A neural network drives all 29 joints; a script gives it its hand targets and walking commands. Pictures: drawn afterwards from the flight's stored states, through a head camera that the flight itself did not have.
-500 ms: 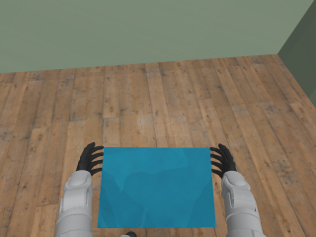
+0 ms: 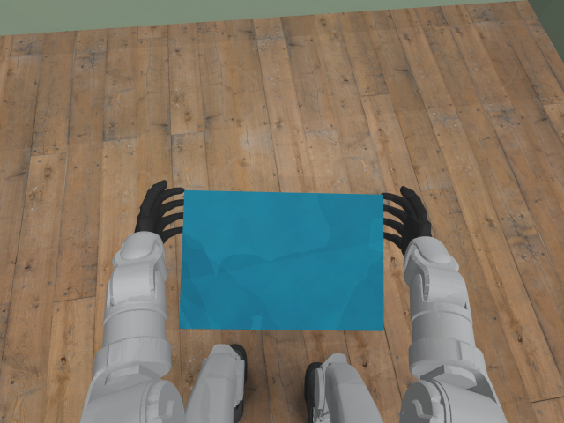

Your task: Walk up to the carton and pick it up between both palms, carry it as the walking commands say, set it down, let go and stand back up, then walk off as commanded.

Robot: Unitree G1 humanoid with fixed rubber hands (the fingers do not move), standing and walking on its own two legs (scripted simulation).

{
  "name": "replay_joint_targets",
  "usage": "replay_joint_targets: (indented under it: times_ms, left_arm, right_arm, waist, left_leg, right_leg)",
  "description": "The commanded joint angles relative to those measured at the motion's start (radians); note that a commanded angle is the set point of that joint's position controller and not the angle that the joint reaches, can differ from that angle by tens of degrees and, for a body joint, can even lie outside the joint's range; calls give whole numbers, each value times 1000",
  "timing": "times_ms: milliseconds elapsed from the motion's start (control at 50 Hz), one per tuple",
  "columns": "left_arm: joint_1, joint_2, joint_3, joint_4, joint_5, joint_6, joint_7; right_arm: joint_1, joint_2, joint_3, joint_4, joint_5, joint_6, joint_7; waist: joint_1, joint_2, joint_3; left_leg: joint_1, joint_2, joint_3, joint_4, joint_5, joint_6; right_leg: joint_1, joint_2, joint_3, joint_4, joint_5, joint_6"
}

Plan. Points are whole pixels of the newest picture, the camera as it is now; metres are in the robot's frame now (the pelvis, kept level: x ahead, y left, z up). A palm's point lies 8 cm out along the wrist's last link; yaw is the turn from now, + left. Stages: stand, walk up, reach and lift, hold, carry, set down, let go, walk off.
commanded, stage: set down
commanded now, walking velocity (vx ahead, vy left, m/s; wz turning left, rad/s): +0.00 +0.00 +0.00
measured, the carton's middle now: (281, 256) +0.39 +0.01 -0.17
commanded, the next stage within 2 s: none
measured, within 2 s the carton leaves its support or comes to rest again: neither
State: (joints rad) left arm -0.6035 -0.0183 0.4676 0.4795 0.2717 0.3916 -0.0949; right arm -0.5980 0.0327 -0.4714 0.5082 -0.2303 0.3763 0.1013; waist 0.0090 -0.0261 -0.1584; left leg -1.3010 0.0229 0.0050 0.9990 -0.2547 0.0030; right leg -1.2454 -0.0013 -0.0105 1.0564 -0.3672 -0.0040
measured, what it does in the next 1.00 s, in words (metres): lowers itself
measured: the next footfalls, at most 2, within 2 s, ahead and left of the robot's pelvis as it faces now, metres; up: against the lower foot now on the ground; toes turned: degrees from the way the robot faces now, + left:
none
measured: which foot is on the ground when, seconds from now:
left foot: down 0.00-1.00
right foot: down 0.00-1.00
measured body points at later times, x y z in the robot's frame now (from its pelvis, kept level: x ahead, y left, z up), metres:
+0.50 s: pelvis -0.01 +0.00 -0.08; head +0.21 +0.01 +0.31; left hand +0.42 +0.20 -0.16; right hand +0.43 -0.18 -0.16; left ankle +0.10 +0.12 -0.64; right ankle +0.05 -0.12 -0.64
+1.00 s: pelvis -0.03 +0.00 -0.16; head +0.24 +0.01 +0.20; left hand +0.44 +0.21 -0.25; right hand +0.45 -0.18 -0.25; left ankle +0.10 +0.12 -0.64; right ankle +0.05 -0.12 -0.64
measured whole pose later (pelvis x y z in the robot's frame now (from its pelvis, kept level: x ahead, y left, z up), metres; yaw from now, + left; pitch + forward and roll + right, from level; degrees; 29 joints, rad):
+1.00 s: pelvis -0.03 +0.00 -0.16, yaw -2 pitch +50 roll -2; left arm -0.89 0.12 0.43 0.62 0.16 0.36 -0.01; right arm -0.90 -0.07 -0.42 0.65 -0.12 0.34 -0.01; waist 0.03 -0.02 -0.27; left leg -2.08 0.04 -0.02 1.57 -0.37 -0.01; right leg -2.01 0.02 -0.02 1.63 -0.49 0.00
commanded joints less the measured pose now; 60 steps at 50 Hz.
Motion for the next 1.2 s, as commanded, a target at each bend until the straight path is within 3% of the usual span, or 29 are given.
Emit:
replay_joint_targets:
  times_ms: [0,180,360,740,1180]
  left_arm:
    - [-528,-872,-576,44,-180,-5,-297]
    - [-580,-885,-614,27,-216,-4,-292]
    - [-612,-848,-619,57,-228,-28,-278]
    - [-800,-766,-538,124,-255,-37,-259]
    - [-938,-724,-610,88,-314,-71,-205]
  right_arm:
    - [-590,859,570,23,178,-10,305]
    - [-640,854,587,30,227,-11,306]
    - [-663,852,600,68,253,-28,287]
    - [-856,815,555,111,261,-35,219]
    - [-978,743,609,82,318,-75,194]
  waist:
    - [14,32,-733]
    - [6,40,-888]
    - [23,37,-993]
    - [44,4,-1006]
    - [21,43,-1170]
  left_leg:
    - [517,-122,-55,-24,45,23]
    - [405,-123,-38,103,106,12]
    - [253,-121,-5,220,177,-1]
    - [-27,-124,47,397,11,1]
    - [-101,-120,38,597,119,-14]
  right_leg:
    - [132,117,17,-83,57,-26]
    - [2,129,5,40,103,-21]
    - [-109,133,-1,142,184,-6]
    - [-256,148,-25,290,21,9]
    - [-494,142,-65,518,94,15]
